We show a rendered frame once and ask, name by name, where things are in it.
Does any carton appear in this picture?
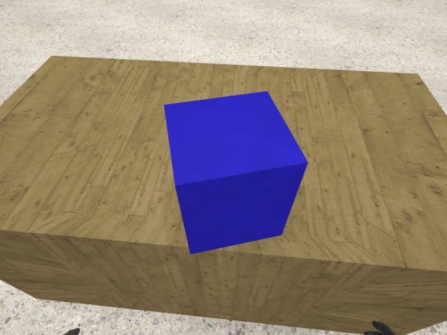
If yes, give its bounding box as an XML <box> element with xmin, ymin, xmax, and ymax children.
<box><xmin>164</xmin><ymin>91</ymin><xmax>308</xmax><ymax>254</ymax></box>

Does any pedestal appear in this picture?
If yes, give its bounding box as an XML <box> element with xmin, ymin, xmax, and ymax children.
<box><xmin>0</xmin><ymin>56</ymin><xmax>447</xmax><ymax>335</ymax></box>

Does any right robot hand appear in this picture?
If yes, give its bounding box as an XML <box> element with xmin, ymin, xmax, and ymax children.
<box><xmin>364</xmin><ymin>321</ymin><xmax>396</xmax><ymax>335</ymax></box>

